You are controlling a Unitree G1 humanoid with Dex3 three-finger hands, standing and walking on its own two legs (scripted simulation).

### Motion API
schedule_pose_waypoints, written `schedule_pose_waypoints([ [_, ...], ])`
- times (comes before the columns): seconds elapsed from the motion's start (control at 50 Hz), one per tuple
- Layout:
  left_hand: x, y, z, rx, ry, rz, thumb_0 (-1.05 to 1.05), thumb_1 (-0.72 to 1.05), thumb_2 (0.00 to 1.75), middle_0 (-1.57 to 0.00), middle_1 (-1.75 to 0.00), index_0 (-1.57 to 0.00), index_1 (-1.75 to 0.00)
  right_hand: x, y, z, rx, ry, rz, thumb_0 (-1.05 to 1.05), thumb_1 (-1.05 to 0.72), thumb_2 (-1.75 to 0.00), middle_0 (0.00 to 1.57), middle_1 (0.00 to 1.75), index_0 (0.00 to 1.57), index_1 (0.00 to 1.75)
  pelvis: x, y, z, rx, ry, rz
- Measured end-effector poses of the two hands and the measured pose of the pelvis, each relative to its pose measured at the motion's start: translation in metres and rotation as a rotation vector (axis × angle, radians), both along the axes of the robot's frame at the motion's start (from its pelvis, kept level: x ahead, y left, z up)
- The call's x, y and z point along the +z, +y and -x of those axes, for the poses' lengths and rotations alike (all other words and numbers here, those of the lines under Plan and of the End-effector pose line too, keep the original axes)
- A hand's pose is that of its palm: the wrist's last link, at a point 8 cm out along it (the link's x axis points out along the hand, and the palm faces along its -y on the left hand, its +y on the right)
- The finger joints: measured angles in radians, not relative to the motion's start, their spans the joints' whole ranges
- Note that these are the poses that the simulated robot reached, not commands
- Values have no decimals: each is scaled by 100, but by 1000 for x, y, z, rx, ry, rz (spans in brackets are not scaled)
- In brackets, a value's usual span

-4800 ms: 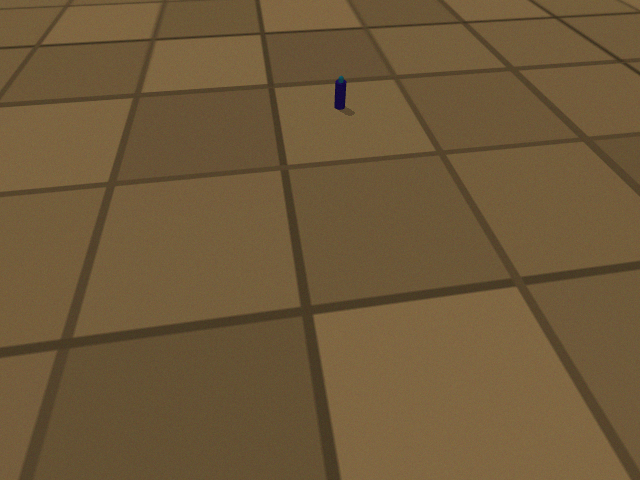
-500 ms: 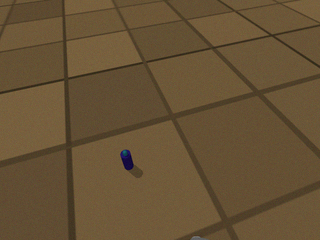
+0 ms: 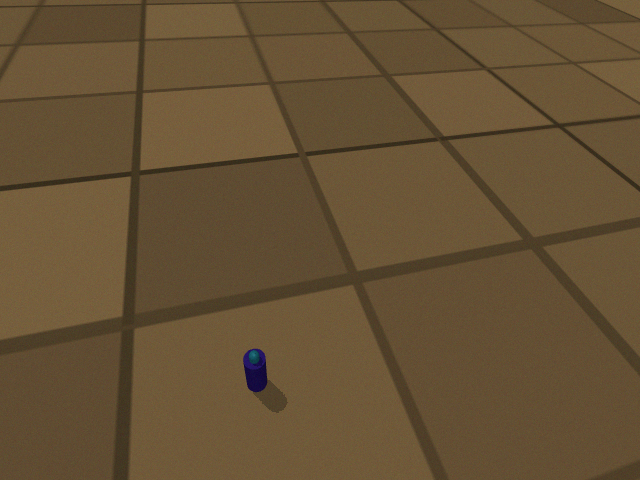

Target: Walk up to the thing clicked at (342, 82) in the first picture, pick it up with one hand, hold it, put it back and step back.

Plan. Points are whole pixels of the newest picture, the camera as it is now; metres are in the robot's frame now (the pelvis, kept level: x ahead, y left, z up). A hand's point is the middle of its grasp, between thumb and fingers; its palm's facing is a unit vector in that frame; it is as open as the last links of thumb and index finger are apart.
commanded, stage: walk up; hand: left
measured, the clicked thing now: (255, 368) +0.56 +0.16 -0.66
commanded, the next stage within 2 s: none
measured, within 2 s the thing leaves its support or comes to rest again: neither
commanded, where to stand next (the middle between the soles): +0.22 -0.04 m, yaw -2 degrees
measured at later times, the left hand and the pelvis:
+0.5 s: hand (160, 426) +0.23 +0.23 -0.13, palm faces -0.12 -0.91 -0.39, open 7.4 cm; pelvis +0.12 -0.03 +0.01, yaw -3 degrees
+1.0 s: hand (164, 433) +0.23 +0.23 -0.15, palm faces -0.01 -0.96 -0.29, open 7.4 cm; pelvis +0.16 -0.02 +0.01, yaw +0 degrees
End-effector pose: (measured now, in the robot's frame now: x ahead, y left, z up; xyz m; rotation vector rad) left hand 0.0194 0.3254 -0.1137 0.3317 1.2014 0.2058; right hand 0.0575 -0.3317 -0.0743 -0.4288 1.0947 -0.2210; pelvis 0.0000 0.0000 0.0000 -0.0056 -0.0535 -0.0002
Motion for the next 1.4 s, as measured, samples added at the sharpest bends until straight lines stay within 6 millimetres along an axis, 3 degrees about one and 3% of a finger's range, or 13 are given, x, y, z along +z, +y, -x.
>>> schedule_pose_waypoints([
  [0.16, 7, 4, -72, -57, 1, 47, 1, 90, 90, -20, -30, -20, -30, 17, 28, -4, -65, 44, -14, 0, -90, -90, 20, 30, 20, 30, 19, 13, -40, -4, -1, -1],
  [0.3, 21, -1, -123, -81, 20, 26, 0, 90, 90, -20, -30, -20, -30, 10, 26, -16, -112, 90, -39, 0, -90, -90, 20, 30, 20, 30, 24, 9, -79, -26, 3, -20],
  [0.46, 24, -41, -196, -125, -43, -33, 0, 90, 90, -20, -30, -20, -30, -35, 0, -59, -130, 117, -98, 0, -90, -90, 20, 30, 20, 30, 6, -20, -113, -51, 1, -34],
  [0.54, 33, -65, -219, -135, -112, -18, 0, 90, 90, -20, -30, -20, -30, -43, -3, -88, -99, 101, -132, 0, -90, -90, 20, 30, 20, 30, 8, -32, -122, -48, -10, -45],
  [0.62, 44, -75, -223, -111, -143, -14, 0, 90, 89, -20, -30, -20, -30, -38, -11, -110, -67, 87, -139, 0, -90, -90, 20, 30, 20, 30, 15, -38, -134, -38, -8, -49],
  [0.7, 45, -72, -219, -88, -130, -19, 0, 90, 89, -20, -30, -21, -30, -31, -19, -123, -52, 87, -110, 0, -90, -90, 20, 30, 20, 30, 17, -39, -143, -34, -6, -34],
  [0.82, 24, -55, -212, -35, -85, -7, 0, 90, 89, -20, -30, -21, -30, -26, -23, -127, -56, 129, -47, 0, -90, -90, 20, 30, 20, 30, 10, -34, -152, -11, -6, -8],
  [0.9, 6, -48, -211, 0, -48, 26, 0, 90, 90, -20, -30, -20, -30, -21, -15, -129, -64, 146, -17, 0, -90, -90, 20, 30, 20, 30, 6, -27, -157, -3, -6, -17],
  [1.02, -2, -54, -204, 13, 22, 71, 0, 90, 90, -20, -30, -20, -30, -13, 0, -155, -30, 124, -39, 0, -90, -90, 20, 30, 20, 30, 14, -25, -163, -2, 4, -4],
  [1.24, 16, -55, -204, 64, 54, 45, 0, 90, 89, -20, -30, -20, -30, -16, 18, -230, 35, 34, -111, 0, -90, -90, 20, 30, 20, 30, 24, -26, -182, 15, 14, 1],
  [1.4, 27, -50, -227, 71, 6, 19, 0, 90, 90, -20, -30, -20, -30, -14, 21, -253, 35, 7, -123, 0, -90, -90, 20, 30, 20, 30, 28, -26, -189, 17, 8, -2],
])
